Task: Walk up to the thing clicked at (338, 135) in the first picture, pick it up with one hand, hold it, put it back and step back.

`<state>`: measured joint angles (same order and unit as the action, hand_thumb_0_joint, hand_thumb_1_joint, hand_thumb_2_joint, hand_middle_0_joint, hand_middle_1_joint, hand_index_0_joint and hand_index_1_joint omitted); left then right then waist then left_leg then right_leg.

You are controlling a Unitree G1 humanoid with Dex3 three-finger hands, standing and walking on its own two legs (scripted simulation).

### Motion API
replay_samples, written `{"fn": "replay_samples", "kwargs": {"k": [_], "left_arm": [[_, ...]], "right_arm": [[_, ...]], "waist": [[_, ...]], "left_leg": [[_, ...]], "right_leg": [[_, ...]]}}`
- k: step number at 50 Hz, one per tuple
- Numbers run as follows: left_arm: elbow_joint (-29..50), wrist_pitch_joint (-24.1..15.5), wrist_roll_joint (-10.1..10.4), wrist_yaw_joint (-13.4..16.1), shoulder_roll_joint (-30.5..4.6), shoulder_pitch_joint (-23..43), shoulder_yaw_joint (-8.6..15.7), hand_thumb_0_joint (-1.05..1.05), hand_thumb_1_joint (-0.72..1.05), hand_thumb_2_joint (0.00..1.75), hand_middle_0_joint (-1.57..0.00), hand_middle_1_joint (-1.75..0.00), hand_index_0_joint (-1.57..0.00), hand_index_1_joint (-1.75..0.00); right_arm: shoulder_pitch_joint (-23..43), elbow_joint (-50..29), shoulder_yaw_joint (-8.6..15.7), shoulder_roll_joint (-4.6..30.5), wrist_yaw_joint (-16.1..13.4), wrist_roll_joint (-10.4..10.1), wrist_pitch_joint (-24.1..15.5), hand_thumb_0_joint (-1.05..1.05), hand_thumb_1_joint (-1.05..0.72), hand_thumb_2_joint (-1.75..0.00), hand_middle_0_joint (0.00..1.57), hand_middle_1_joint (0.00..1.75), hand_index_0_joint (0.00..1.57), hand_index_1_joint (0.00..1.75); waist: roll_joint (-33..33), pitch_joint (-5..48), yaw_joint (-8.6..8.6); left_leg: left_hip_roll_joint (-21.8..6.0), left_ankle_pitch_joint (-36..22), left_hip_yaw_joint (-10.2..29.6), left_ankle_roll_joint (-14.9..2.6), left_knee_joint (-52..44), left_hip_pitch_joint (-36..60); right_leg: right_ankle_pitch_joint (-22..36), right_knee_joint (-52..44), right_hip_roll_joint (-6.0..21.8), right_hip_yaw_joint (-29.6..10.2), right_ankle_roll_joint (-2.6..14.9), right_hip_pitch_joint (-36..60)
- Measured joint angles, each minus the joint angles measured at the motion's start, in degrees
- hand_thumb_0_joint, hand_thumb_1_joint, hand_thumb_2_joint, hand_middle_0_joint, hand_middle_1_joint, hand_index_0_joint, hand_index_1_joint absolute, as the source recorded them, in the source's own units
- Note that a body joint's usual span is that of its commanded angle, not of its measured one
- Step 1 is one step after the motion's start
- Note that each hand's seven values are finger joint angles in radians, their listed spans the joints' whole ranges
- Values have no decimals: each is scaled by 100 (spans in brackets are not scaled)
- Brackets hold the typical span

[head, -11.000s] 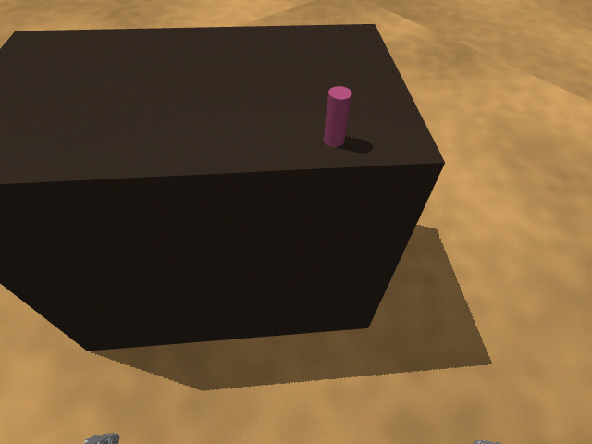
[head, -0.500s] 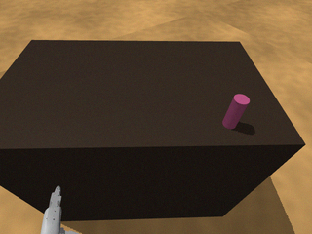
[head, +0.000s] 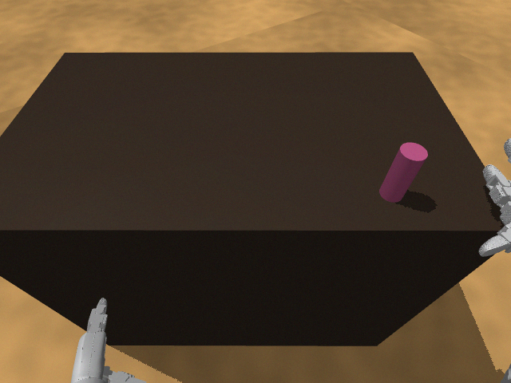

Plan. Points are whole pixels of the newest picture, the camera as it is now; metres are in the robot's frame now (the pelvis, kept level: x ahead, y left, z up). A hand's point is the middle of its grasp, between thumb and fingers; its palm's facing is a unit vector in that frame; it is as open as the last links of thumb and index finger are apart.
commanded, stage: close in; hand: right
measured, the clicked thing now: (401, 174) +0.41 -0.23 +0.09
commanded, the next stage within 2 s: close in 0.84 s
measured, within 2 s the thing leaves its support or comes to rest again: neither
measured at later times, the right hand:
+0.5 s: hand (419, 193) +0.37 -0.25 +0.09, palm faces +0.12 +0.99 +0.05, open 17.5 cm
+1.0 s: hand (401, 204) +0.35 -0.21 +0.09, palm faces +0.16 +0.99 +0.03, open 17.1 cm
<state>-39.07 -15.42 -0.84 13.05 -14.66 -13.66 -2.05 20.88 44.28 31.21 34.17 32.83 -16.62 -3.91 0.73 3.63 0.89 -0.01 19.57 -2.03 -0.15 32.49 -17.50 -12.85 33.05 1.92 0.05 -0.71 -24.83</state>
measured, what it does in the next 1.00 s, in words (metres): stands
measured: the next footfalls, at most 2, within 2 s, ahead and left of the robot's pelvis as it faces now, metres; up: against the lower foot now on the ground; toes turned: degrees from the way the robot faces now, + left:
none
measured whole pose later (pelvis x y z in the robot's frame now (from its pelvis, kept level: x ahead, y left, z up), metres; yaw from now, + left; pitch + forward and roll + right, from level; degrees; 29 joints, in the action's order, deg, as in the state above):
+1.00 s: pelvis +0.00 +0.00 +0.00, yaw +2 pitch +3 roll +0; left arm -30.0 -6.1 1.3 4.9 -12.5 -15.2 2.9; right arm 13.2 27.9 17.4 15.6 7.4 -12.8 -10.6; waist 0.2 2.7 1.2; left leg 0.1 20.2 0.0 0.1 34.5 -17.4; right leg -13.7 34.0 2.3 1.9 -0.6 -23.5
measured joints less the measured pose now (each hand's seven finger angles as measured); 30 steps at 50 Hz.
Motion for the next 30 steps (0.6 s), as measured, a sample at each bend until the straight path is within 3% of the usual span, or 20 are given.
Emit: {"fn": "replay_samples", "kwargs": {"k": [7,12,19,30], "left_arm": [[137,128,-34,-188,56,135,47,-1,-51,3,-6,-6,-7,-5],[383,229,8,-335,111,-4,8,-1,-51,3,-6,-6,-8,-5],[617,399,86,-536,167,-131,32,-1,-52,4,-6,-6,-8,-5],[925,649,188,-715,155,-269,286,-1,-52,4,-6,-6,-7,-5]], "right_arm": [[447,455,-68,-202,-574,156,-669,-1,54,-6,3,5,4,5],[638,613,-252,-322,-1018,152,-964,-1,52,-6,3,5,4,5],[340,131,-697,-810,-1320,189,-863,-1,53,-7,3,5,3,5],[-248,-840,-977,-1366,-1934,244,-823,-1,52,-7,3,5,3,5]], "waist": [[53,-71,225],[6,-24,234],[-95,135,157],[-41,18,77]], "left_leg": [[96,156,68,-21,552,-645],[112,187,90,-12,656,-798],[68,194,160,28,601,-697],[33,147,202,44,402,-322]], "right_leg": [[-190,563,114,42,-25,-618],[-240,686,134,58,-17,-772],[-262,619,98,135,19,-645],[-218,403,65,185,35,-247]]}}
